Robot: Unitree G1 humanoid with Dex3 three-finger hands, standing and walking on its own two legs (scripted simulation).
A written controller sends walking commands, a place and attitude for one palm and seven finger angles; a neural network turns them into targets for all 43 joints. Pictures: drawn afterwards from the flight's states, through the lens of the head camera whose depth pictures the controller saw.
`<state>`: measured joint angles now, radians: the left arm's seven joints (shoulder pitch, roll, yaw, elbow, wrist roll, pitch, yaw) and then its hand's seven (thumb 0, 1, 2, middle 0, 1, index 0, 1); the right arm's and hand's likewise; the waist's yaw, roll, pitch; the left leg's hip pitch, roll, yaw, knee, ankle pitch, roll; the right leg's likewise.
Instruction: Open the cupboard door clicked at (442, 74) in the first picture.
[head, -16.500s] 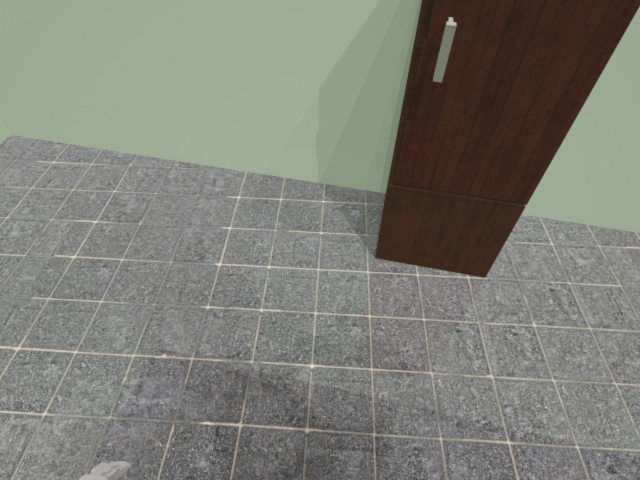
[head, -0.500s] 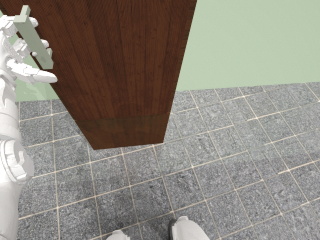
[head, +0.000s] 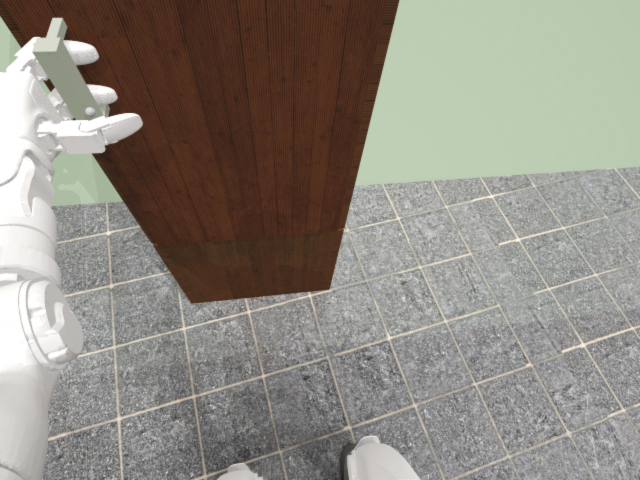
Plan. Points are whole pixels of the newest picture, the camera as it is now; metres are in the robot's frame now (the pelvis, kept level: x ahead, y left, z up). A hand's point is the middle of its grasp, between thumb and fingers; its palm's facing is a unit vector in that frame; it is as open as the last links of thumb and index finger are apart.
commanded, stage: close the thumb around the handle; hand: left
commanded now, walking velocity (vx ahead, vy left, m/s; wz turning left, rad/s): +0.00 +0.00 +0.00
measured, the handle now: (80, 84) +0.56 +0.23 +0.13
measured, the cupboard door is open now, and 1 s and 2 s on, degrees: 0 10 22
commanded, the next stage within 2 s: pull the door open along its arc in 0.36 s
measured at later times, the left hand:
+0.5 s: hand (96, 114) +0.51 +0.21 +0.13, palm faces +0.02 -1.00 -0.01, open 5.6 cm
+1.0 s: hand (101, 158) +0.45 +0.19 +0.13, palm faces +0.03 -1.00 +0.00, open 5.8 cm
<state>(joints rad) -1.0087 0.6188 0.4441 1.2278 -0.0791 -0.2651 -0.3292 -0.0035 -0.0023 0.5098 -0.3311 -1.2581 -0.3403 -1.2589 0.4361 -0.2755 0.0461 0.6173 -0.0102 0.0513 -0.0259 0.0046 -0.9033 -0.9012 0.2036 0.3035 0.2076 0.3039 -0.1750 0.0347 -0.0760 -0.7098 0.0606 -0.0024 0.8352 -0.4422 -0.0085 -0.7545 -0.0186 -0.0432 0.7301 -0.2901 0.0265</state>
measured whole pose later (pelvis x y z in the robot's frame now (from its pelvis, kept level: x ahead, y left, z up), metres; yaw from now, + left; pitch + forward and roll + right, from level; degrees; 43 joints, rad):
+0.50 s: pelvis -0.01 -0.01 +0.00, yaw +0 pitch +18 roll -2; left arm -0.99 0.63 0.47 1.23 -0.07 -0.28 -0.32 0.01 0.73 0.85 -0.37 -1.35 -0.38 -1.35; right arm 0.42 -0.29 0.04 0.60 0.00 0.06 -0.03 0.00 -0.90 -0.90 0.20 0.30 0.21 0.30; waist -0.19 0.03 -0.07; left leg -0.71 0.07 0.01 0.83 -0.43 -0.01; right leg -0.76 -0.01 -0.03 0.73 -0.28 0.02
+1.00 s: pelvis +0.00 +0.00 +0.01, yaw +1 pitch +12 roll -1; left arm -0.70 0.39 0.36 0.91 -0.15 -0.24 -0.25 0.01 0.72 0.77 -0.36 -1.35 -0.36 -1.35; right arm 0.34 -0.27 0.02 0.59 0.02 0.03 -0.03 0.01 -0.90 -0.90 0.20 0.30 0.21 0.30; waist -0.09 0.04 -0.09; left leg -0.54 0.05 0.01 0.75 -0.42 -0.01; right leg -0.60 -0.03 -0.03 0.69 -0.29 0.02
